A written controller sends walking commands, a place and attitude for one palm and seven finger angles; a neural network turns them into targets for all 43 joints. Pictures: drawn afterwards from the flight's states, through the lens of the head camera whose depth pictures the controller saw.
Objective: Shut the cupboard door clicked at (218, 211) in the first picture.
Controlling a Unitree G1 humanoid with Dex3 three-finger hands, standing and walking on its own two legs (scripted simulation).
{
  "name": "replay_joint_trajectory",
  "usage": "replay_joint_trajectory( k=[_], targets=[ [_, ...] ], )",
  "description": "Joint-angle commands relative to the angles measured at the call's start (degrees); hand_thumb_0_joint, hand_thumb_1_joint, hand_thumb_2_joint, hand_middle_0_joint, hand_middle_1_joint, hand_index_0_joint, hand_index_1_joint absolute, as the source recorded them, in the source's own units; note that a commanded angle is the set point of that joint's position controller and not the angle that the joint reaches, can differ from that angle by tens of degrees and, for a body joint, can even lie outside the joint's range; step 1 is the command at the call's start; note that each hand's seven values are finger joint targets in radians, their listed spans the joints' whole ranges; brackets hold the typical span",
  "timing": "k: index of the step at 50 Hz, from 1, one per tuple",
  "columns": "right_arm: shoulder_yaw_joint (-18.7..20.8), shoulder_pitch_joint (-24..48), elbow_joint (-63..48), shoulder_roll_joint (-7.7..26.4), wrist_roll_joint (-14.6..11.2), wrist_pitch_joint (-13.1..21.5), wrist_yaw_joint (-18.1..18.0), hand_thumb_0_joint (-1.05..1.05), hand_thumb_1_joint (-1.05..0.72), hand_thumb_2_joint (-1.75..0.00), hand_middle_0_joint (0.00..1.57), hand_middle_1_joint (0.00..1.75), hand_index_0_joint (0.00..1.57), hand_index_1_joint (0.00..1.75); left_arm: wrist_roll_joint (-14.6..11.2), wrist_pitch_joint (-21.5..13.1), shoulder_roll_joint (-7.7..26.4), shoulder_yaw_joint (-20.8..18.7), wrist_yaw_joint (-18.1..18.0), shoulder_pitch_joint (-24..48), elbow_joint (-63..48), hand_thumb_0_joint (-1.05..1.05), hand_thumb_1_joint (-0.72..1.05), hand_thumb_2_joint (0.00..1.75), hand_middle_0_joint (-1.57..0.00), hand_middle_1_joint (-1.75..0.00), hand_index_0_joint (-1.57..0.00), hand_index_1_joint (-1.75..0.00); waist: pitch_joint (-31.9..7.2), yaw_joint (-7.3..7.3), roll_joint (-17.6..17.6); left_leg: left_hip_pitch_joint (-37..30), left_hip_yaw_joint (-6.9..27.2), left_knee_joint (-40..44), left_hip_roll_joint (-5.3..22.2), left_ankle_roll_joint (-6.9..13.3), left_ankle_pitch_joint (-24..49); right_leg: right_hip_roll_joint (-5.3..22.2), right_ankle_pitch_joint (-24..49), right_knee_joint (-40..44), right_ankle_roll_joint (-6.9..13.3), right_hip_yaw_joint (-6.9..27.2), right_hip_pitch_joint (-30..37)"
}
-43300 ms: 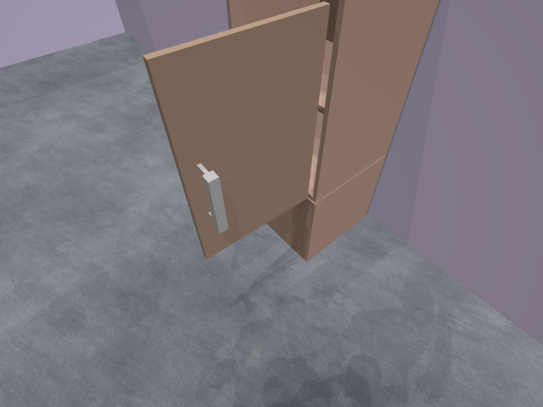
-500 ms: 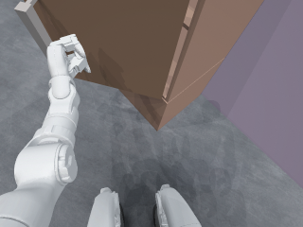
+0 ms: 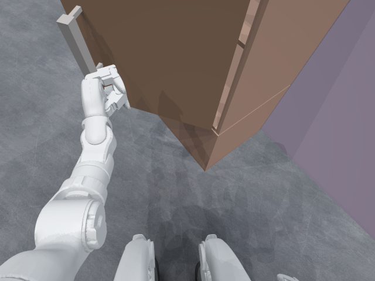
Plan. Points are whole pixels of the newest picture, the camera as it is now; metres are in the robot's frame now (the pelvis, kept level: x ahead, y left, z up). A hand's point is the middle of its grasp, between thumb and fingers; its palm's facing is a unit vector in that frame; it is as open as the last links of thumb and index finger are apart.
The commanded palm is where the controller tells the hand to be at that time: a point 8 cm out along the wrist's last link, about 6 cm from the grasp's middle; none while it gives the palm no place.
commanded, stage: draw the hand back to the body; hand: left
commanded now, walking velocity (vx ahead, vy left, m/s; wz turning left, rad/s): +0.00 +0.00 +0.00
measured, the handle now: (85, 47) +0.65 +0.20 +0.04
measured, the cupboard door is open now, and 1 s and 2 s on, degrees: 35 35 35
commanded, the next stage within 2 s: step back with the hand held close in 1.48 s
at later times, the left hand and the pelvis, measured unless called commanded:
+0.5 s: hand (57, 132) +0.36 +0.17 +0.15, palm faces +0.09 -0.98 -0.16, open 3.1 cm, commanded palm +0.31 +0.23 +0.17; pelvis +0.03 +0.00 +0.09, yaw +0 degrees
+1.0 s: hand out of the picture +0.25 +0.27 +0.25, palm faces +0.41 -0.83 -0.38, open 5.3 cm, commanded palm +0.20 +0.31 +0.28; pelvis +0.05 +0.01 +0.12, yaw +2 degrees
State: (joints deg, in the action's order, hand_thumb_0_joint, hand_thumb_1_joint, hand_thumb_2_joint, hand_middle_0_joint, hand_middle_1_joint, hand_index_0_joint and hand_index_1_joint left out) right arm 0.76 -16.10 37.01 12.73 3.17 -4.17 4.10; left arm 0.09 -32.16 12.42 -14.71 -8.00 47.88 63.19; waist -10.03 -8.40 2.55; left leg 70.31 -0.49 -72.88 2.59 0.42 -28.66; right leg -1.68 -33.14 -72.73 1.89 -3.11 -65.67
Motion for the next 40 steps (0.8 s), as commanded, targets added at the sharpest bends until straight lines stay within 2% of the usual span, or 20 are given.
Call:
replay_joint_trajectory(
  k=[1,2,4,9,10,11,12,13,14,17,18,20,21,22,23,24,27,31,36,40],
  targets=[
    [3.48,-8.71,-6.07,9.14,-1.35,0.48,-0.74,0.00,-0.90,-0.90,0.20,0.30,0.20,0.30,-2.71,-2.92,8.69,0.06,2.34,11.03,-22.31,0.00,0.90,0.90,-1.30,-1.50,-1.30,-1.50,-35.25,2.97,2.57,-32.40,1.33,10.64,-2.10,0.58,23.02,-1.04,29.63,13.15,-0.99,2.42,21.21],
    [3.55,-8.69,-6.47,9.14,-1.94,0.33,-1.00,0.00,-0.90,-0.90,0.20,0.30,0.20,0.30,-3.50,-1.58,8.30,0.55,2.84,8.84,-24.48,0.00,0.90,0.90,-1.30,-1.50,-1.30,-1.50,-33.52,2.65,-0.48,-32.20,1.08,11.91,-1.99,0.79,21.76,-1.11,29.48,14.83,-1.30,2.42,23.01],
    [3.39,-8.38,-7.50,8.91,-2.89,0.45,-1.66,0.00,-0.90,-0.90,0.20,0.30,0.20,0.30,-5.15,1.13,7.55,1.29,3.53,3.92,-28.80,0.00,0.90,0.90,-1.30,-1.50,-1.30,-1.50,-29.32,3.15,-3.40,-30.96,0.18,14.76,-2.25,1.25,19.25,-1.17,29.30,18.26,-1.68,2.90,27.19],
    [2.95,-6.18,-7.48,8.59,-4.02,2.61,-3.80,0.00,-0.90,-0.90,0.20,0.30,0.20,0.30,-7.33,2.79,7.13,2.95,4.48,-1.41,-36.97,0.00,0.90,0.90,-1.30,-1.50,-1.30,-1.50,-19.37,2.95,-6.34,-32.71,-0.38,19.99,-2.27,1.74,13.72,-0.72,23.84,24.64,-2.16,3.37,29.93],
    [2.80,-5.76,-7.51,8.60,-4.08,3.18,-4.24,0.00,-0.90,-0.90,0.20,0.30,0.20,0.30,-7.48,2.34,7.29,3.49,4.80,-1.71,-39.46,0.00,0.90,0.90,-1.30,-1.50,-1.30,-1.50,-18.61,3.01,-4.11,-34.40,-0.50,20.67,-2.30,1.80,13.50,-0.64,23.19,25.33,-2.11,3.57,29.88],
    [2.70,-5.04,-7.27,8.44,-4.24,3.58,-4.40,0.00,-0.90,-0.90,0.20,0.30,0.20,0.30,-7.43,2.27,7.62,3.24,5.16,-4.36,-39.30,0.00,0.90,0.90,-1.30,-1.50,-1.30,-1.50,-17.74,3.84,-2.86,-35.75,-0.33,21.78,-2.28,1.54,13.53,-0.60,22.60,25.76,-1.85,3.19,30.02],
    [2.61,-4.50,-7.44,8.30,-4.26,4.01,-4.46,0.00,-0.90,-0.90,0.20,0.30,0.20,0.30,-7.69,2.38,6.15,4.84,5.85,-6.15,-40.65,0.00,0.90,0.90,-1.30,-1.50,-1.30,-1.50,-17.18,3.71,-2.08,-37.43,-0.33,22.50,-2.25,1.59,14.41,-0.57,23.46,26.17,-1.76,2.81,30.29],
    [2.56,-4.15,-7.55,8.33,-4.46,4.33,-4.48,0.00,-0.90,-0.90,0.20,0.30,0.20,0.30,-8.15,2.80,6.73,4.14,6.51,-9.63,-40.88,0.00,0.90,0.90,-1.30,-1.50,-1.30,-1.50,-16.61,4.68,-2.31,-38.28,-0.26,23.31,-2.30,1.52,15.23,-0.58,24.19,26.76,-1.61,2.72,31.47],
    [2.48,-3.28,-8.06,8.34,-4.72,4.54,-4.58,0.00,-0.90,-0.90,0.20,0.30,0.20,0.30,-8.55,3.48,6.79,4.47,7.39,-12.62,-41.20,0.00,0.90,0.90,-1.30,-1.50,-1.30,-1.50,-14.98,4.82,-2.47,-38.72,-0.50,24.27,-2.30,1.53,14.86,-0.50,23.80,27.80,-1.68,2.75,31.94],
    [2.01,-0.95,-9.42,8.27,-5.55,5.15,-4.87,0.00,-0.90,-0.90,0.20,0.30,0.20,0.30,-10.17,5.80,6.95,4.80,9.78,-18.96,-45.00,0.00,0.90,0.90,-1.24,-1.44,-1.24,-1.44,-12.25,6.33,0.31,-41.64,-0.44,27.23,-2.33,1.33,15.79,-0.35,24.06,29.53,-1.27,2.16,33.83],
    [1.83,-0.03,-10.05,8.23,-5.79,5.35,-4.99,0.00,-0.90,-0.90,0.20,0.30,0.20,0.30,-10.95,6.82,6.88,4.90,10.35,-20.39,-46.54,0.00,0.90,0.90,-1.22,-1.41,-1.22,-1.41,-11.26,6.38,-1.02,-42.06,-0.47,28.00,-2.36,1.49,15.64,-0.30,24.04,30.41,-1.41,2.21,34.75],
    [1.76,1.29,-11.15,8.28,-6.15,5.95,-5.37,0.00,-0.90,-0.90,0.20,0.30,0.20,0.30,-11.99,8.18,7.61,4.34,11.19,-22.98,-51.53,0.00,0.90,0.90,-1.16,-1.35,-1.16,-1.35,-11.82,7.11,-0.33,-44.50,-0.38,29.23,-2.36,1.56,17.27,-0.31,25.41,31.02,-1.25,2.08,37.14],
    [1.97,3.73,-12.49,6.75,-6.38,3.45,-6.37,0.00,-0.90,-0.90,0.20,0.30,0.20,0.30,-5.50,11.85,11.61,7.81,8.21,-25.61,-55.04,0.00,0.90,0.90,-1.13,-1.32,-1.13,-1.32,-14.37,7.95,0.41,-48.87,-0.86,32.50,-2.69,1.30,17.88,1.42,26.05,34.22,-1.33,5.09,41.03],
    [1.67,4.49,-13.92,6.41,-6.53,2.52,-7.11,0.00,-0.90,-0.90,0.20,0.30,0.20,0.30,-5.67,14.47,10.17,7.98,6.66,-27.64,-58.46,0.00,0.90,0.90,-1.11,-1.29,-1.11,-1.29,-11.89,7.39,-1.03,-49.64,-0.87,33.89,-2.54,1.55,18.52,1.54,26.84,35.85,-1.47,4.45,42.26],
    [1.38,5.66,-14.24,6.54,-6.51,2.04,-7.74,0.00,-0.90,-0.90,0.20,0.30,0.20,0.30,-5.09,16.37,10.75,7.97,5.48,-29.22,-60.85,0.00,0.90,0.90,-1.08,-1.26,-1.08,-1.26,-10.66,7.63,-0.27,-50.86,-0.82,35.13,-2.44,1.55,19.21,1.65,27.50,36.80,-1.40,4.16,43.65],
    [1.05,6.64,-14.29,6.47,-6.56,1.76,-8.32,0.00,-0.90,-0.90,0.20,0.30,0.20,0.30,-4.73,17.95,11.57,7.45,4.51,-30.11,-62.26,0.00,0.90,0.90,-1.05,-1.23,-1.05,-1.23,-8.19,7.52,-1.41,-51.80,-0.79,36.23,-2.33,1.66,19.14,1.59,27.45,38.23,-1.48,3.96,43.76],
    [0.16,8.91,-14.46,6.25,-6.49,1.93,-9.55,0.00,-0.90,-0.90,0.20,0.30,0.20,0.30,-4.60,21.31,11.63,7.27,3.11,-34.11,-66.51,0.00,0.90,0.90,-0.97,-1.14,-0.97,-1.14,-4.81,7.80,-2.50,-55.84,-0.43,40.03,-2.07,1.86,20.34,1.62,28.16,41.49,-1.52,3.12,46.62],
    [-0.85,10.55,-14.22,5.79,-6.27,3.17,-10.01,0.00,-0.90,-0.90,0.20,0.30,0.20,0.30,-4.33,24.30,12.00,6.12,2.46,-39.69,-71.65,0.00,0.90,0.90,-0.86,-1.02,-0.86,-1.02,-1.88,8.49,-0.17,-61.19,-0.15,44.00,-1.91,1.72,23.95,1.62,30.29,45.14,-1.15,2.22,50.25],
    [-1.61,11.44,-14.01,5.39,-5.53,5.08,-9.28,0.00,-0.90,-0.90,0.20,0.30,0.20,0.30,-4.18,26.57,12.11,4.42,2.27,-47.79,-79.21,0.00,0.90,0.90,-0.72,-0.87,-0.72,-0.87,-0.57,9.43,0.83,-65.74,0.11,47.56,-1.64,1.29,29.01,1.66,33.19,48.21,-0.98,1.34,54.98],
    [-1.70,11.93,-13.35,5.57,-5.02,6.03,-8.70,0.00,-0.90,-0.90,0.20,0.30,0.20,0.30,-4.17,27.55,14.35,0.42,2.17,-53.86,-83.43,0.00,0.90,0.90,-0.61,-0.75,-0.61,-0.75,2.08,10.24,1.18,-66.23,0.19,49.35,-1.44,0.92,30.85,1.59,33.98,50.39,-1.00,1.14,56.88]
  ],
)
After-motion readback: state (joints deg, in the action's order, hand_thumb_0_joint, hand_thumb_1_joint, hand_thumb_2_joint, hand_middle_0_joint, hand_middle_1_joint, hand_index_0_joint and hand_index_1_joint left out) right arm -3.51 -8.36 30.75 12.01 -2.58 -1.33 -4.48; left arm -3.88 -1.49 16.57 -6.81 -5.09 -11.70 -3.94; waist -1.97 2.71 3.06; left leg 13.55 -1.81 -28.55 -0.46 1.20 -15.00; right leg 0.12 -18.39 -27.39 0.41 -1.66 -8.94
